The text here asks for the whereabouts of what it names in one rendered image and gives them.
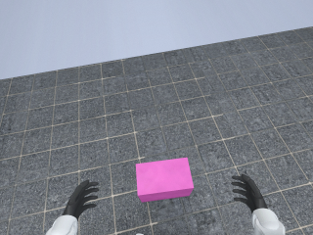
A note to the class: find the robot right hand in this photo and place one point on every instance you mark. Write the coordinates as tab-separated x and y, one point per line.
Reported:
254	199

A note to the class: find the robot left forearm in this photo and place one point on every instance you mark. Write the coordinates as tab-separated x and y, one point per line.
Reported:
64	225

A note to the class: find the carton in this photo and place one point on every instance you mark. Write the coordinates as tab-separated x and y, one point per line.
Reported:
163	180

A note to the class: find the robot right forearm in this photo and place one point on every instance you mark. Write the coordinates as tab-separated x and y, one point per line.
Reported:
265	222

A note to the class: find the robot left hand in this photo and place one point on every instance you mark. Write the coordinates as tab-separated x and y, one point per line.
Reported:
75	206

